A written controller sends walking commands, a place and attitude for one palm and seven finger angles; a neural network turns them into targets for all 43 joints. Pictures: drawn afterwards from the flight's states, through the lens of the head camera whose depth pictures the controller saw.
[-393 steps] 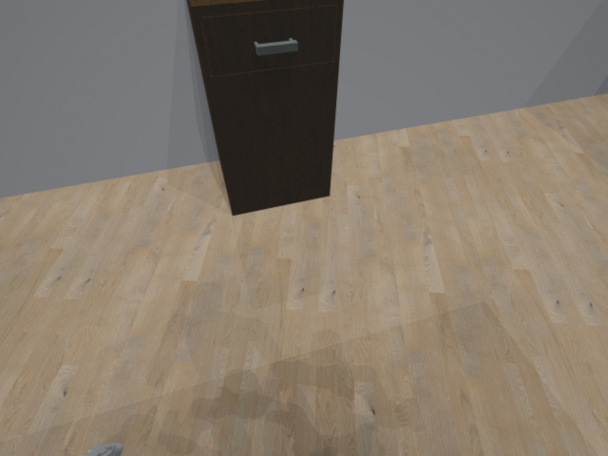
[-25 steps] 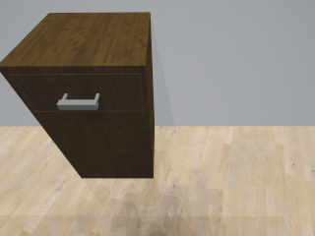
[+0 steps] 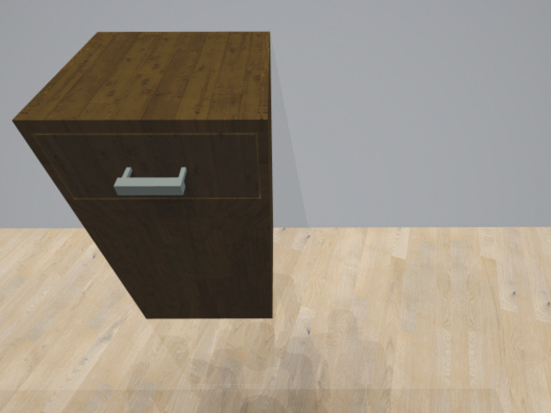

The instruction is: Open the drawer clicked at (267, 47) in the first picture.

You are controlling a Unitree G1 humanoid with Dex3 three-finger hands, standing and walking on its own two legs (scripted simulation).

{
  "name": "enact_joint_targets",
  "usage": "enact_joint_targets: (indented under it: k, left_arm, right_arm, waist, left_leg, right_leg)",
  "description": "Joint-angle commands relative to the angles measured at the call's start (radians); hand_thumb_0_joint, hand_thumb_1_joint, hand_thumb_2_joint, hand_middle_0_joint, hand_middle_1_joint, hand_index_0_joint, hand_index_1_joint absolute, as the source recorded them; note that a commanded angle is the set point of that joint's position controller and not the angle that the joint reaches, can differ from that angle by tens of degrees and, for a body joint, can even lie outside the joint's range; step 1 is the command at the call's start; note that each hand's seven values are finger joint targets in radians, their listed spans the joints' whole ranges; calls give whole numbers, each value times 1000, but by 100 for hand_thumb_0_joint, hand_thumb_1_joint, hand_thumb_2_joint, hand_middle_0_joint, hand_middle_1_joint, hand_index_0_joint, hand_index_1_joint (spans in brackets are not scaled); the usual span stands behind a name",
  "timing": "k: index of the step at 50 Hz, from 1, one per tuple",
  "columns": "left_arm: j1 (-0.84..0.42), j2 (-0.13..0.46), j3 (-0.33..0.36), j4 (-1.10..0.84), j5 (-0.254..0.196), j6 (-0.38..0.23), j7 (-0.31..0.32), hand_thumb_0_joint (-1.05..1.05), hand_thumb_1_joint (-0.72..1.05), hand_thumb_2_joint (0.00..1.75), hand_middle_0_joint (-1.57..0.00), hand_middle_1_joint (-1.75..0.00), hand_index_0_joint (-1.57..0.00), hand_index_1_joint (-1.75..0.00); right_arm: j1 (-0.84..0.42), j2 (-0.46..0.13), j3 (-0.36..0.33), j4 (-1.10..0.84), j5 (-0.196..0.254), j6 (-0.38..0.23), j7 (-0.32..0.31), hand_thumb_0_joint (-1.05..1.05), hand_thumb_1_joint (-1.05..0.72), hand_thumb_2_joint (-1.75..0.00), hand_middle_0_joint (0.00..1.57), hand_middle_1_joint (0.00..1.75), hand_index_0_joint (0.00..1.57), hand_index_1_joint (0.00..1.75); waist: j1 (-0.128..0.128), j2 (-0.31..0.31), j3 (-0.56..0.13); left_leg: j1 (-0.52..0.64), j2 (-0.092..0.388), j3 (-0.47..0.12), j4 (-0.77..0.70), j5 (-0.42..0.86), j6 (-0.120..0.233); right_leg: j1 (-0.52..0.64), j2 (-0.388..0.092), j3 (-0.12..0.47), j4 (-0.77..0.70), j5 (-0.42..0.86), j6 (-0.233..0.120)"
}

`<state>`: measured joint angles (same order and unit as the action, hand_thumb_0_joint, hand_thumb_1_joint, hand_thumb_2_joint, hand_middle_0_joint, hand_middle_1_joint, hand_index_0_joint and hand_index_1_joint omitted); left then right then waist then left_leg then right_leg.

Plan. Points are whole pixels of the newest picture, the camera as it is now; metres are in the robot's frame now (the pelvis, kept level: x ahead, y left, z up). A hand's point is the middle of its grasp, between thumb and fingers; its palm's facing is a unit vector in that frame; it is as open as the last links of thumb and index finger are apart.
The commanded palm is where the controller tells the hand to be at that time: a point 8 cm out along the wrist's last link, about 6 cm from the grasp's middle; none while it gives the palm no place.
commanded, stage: look again from close up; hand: left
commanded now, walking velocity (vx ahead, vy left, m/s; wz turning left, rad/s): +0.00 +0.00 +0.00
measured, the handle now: (153, 179) +0.56 +0.29 +0.00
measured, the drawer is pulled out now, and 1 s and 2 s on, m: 0.00 0.00 0.00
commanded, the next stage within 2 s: shuffle to correct the standing spot in 0.28 s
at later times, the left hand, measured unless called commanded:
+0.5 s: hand out of the picture -0.01 +0.18 -0.17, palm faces +0.02 -0.99 -0.16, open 7.4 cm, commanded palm none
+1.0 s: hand out of the picture +0.05 +0.23 -0.18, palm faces +0.04 -0.98 -0.19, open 7.4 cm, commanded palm none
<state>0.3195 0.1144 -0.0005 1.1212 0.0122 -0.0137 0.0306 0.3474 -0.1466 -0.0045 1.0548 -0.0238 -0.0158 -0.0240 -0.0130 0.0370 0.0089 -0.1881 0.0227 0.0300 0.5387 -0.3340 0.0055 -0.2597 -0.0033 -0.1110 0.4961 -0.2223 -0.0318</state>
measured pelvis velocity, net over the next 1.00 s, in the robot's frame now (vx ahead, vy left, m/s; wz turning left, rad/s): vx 0.02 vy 0.05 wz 0.00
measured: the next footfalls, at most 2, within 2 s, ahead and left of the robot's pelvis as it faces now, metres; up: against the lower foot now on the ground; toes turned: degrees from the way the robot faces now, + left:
none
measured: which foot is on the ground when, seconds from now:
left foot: down 0.00-1.00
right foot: down 0.00-1.00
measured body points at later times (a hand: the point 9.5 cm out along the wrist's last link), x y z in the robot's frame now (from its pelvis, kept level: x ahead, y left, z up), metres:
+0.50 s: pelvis +0.01 +0.03 +0.00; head +0.01 +0.02 +0.45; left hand -0.01 +0.23 -0.16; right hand -0.02 -0.18 -0.16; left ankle -0.03 +0.11 -0.74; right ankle +0.03 -0.10 -0.73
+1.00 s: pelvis +0.02 +0.05 -0.01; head +0.01 +0.06 +0.44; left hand +0.05 +0.28 -0.17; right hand +0.06 -0.18 -0.15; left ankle -0.03 +0.11 -0.73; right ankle +0.03 -0.10 -0.73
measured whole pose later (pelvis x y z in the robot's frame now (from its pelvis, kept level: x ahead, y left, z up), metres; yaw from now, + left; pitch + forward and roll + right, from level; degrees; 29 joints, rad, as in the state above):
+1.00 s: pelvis +0.02 +0.05 -0.01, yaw +0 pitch -3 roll -1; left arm 0.28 0.16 0.01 1.04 0.01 0.01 0.05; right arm 0.28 -0.18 0.01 1.03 -0.02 -0.02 -0.04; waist 0.00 0.00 0.01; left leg -0.12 -0.05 0.06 0.55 -0.39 0.09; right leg -0.22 -0.08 -0.07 0.55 -0.28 0.05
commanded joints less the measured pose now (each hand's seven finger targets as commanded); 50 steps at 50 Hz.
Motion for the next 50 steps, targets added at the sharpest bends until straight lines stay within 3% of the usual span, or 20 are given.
enact_joint_targets:
  k: [1, 7, 9, 19, 21, 25, 29, 30, 31, 32, 33, 34, 35, 36, 37, 38, 39, 42, 46, 50]
  left_arm:
    - [42, 95, 12, -43, -5, -15, 3, 0, 90, 90, -20, -30, -20, -30]
    - [44, 95, 5, -37, -3, -8, 4, 0, 90, 90, -20, -30, -20, -30]
    - [54, 91, 4, -38, -2, -6, 3, 0, 90, 90, -20, -30, -20, -30]
    - [65, 83, 5, -29, -2, -10, 5, 0, 90, 90, -20, -30, -20, -30]
    - [73, 85, 9, -24, 1, -11, 4, 0, 90, 90, -20, -30, -20, -30]
    - [79, 103, 25, -41, 11, -6, -1, 0, 90, 90, -20, -30, -20, -30]
    - [108, 125, 45, -54, 11, -9, -1, 0, 90, 90, -20, -30, -20, -30]
    - [115, 130, 48, -51, 10, -11, 1, 0, 90, 90, -20, -30, -20, -30]
    - [181, 175, 42, -5, 15, -33, 44, 0, 90, 90, -20, -30, -20, -30]
    - [114, 193, 32, -32, 16, -41, 32, 0, 90, 90, -20, -30, -20, -30]
    - [82, 186, 41, -71, 14, -38, 37, 0, 90, 90, -20, -30, -20, -30]
    - [51, 158, 36, -84, 9, -31, 37, 0, 90, 90, -20, -30, -20, -30]
    - [56, 135, 30, -89, 5, -25, 35, 0, 90, 90, -20, -30, -20, -30]
    - [80, 125, 22, -81, 1, -25, 31, 0, 90, 90, -20, -30, -20, -30]
    - [82, 120, 18, -77, 2, -19, 31, 0, 90, 90, -20, -30, -20, -30]
    - [87, 107, 16, -70, -1, -14, 32, 0, 90, 90, -20, -30, -20, -30]
    - [86, 99, 15, -68, -3, -11, 33, 0, 90, 90, -20, -30, -20, -30]
    - [74, 100, 17, -77, -1, -3, 29, 0, 90, 90, -20, -30, -20, -30]
    - [45, 107, 20, -101, 1, 10, 23, 0, 90, 90, -20, -30, -20, -30]
    - [31, 113, 19, -120, 4, 20, 16, 0, 90, 90, -20, -30, -20, -30]
  right_arm:
    - [51, -83, 6, -31, 6, -25, -10, 0, -90, -90, 20, 30, 20, 30]
    - [65, -85, 11, -4, 6, -22, -9, 0, -90, -90, 20, 30, 20, 30]
    - [58, -91, 12, 0, 5, -23, -9, 0, -90, -90, 20, 30, 20, 30]
    - [61, -83, 16, 34, 8, -31, -13, 0, -90, -90, 20, 30, 20, 30]
    - [65, -85, 15, 44, 7, -27, -12, 0, -90, -90, 20, 30, 20, 30]
    - [60, -94, 8, 28, 3, -10, -3, 0, -90, -90, 20, 30, 20, 30]
    - [71, -77, 6, 8, -1, -5, 3, 0, -90, -90, 20, 30, 20, 30]
    - [68, -60, 8, 6, 0, -7, 3, 0, -90, -90, 20, 30, 20, 30]
    - [-69, -94, 2, -45, 0, -7, 9, 0, -90, -90, 20, 30, 20, 30]
    - [-33, -84, 6, -84, 16, 3, 14, 0, -90, -90, 20, 30, 20, 30]
    - [63, -40, 9, -73, 7, -1, 12, 0, -90, -90, 20, 30, 20, 30]
    - [69, -56, 12, -57, 7, -8, 10, 0, -90, -90, 20, 30, 20, 30]
    - [64, -67, 11, -45, 8, -21, 8, 0, -90, -90, 20, 30, 20, 30]
    - [52, -85, 8, -36, 11, -26, 1, 0, -90, -90, 20, 30, 20, 30]
    - [61, -99, 9, -37, 13, -25, -6, 0, -90, -90, 20, 30, 20, 30]
    - [64, -107, 6, -37, 13, -23, -12, 0, -90, -90, 20, 30, 20, 30]
    - [69, -120, 1, -40, 13, -21, -16, 0, -90, -90, 20, 30, 20, 30]
    - [50, -126, -4, -45, 13, -17, -20, 0, -90, -90, 20, 30, 20, 30]
    - [12, -125, -3, -49, 10, -10, -19, 0, -90, -90, 20, 30, 20, 30]
    - [-11, -134, 0, -49, 8, -10, -15, 0, -90, -90, 20, 30, 20, 30]
  waist:
    - [22, 16, 78]
    - [20, -36, 112]
    - [24, -25, 119]
    - [21, -37, 75]
    - [23, -31, 69]
    - [30, -26, 128]
    - [34, -96, 138]
    - [33, -138, 125]
    - [71, -252, 150]
    - [-1, -230, 89]
    - [-23, -248, -64]
    - [-17, -174, -77]
    - [-2, -14, -66]
    - [14, 104, -66]
    - [14, 149, -42]
    - [17, 123, -31]
    - [15, 59, -23]
    - [12, 5, 9]
    - [16, -30, 65]
    - [21, -3, 100]
  left_leg:
    - [-150, 99, -115, -214, 122, 41]
    - [-157, 90, -121, -254, 60, 44]
    - [-151, 88, -118, -267, 46, 44]
    - [-86, 85, -96, -249, 161, 43]
    - [-78, 75, -80, -233, 93, 45]
    - [-164, 59, -90, -211, -109, 62]
    - [-211, 8, -37, -93, -97, 53]
    - [-203, -8, -17, -51, -51, 45]
    - [-190, -17, -28, 79, 12, 5]
    - [-132, 16, 4, 68, -16, 2]
    - [-60, -2, -11, -3, -44, 10]
    - [-49, 9, -31, -53, 43, 16]
    - [-57, 41, -68, -104, 246, 23]
    - [-21, 88, -95, -62, 557, 40]
    - [-5, 122, -109, -33, 800, 53]
    - [27, 138, -112, -25, 924, 61]
    - [33, 137, -115, -18, 958, 61]
    - [2, 106, -87, -38, 800, 45]
    - [-57, 86, -83, -109, 511, 43]
    - [-84, 86, -93, -167, 369, 48]
  right_leg:
    - [89, -87, 108, -58, 51, -12]
    - [86, -91, 104, -67, 41, -2]
    - [75, -94, 106, -66, 48, 1]
    - [90, -101, 115, -65, 110, 4]
    - [92, -105, 120, -59, 53, -5]
    - [51, -113, 139, -39, -138, -24]
    - [42, -174, 238, -89, -246, -67]
    - [44, -196, 268, -109, -221, -79]
    - [39, -220, 315, -82, 301, -50]
    - [18, -284, 266, -111, 325, -68]
    - [90, -264, 235, -36, 337, -72]
    - [106, -215, 177, 21, 345, -57]
    - [130, -168, 134, 88, 379, -38]
    - [114, -137, 94, 104, 326, -19]
    - [87, -112, 64, 100, 205, -4]
    - [72, -93, 52, 87, 123, 3]
    - [75, -84, 46, 77, 110, 6]
    - [102, -93, 60, 63, 198, 5]
    - [108, -101, 71, 37, 170, 9]
    - [93, -92, 73, 17, 96, 13]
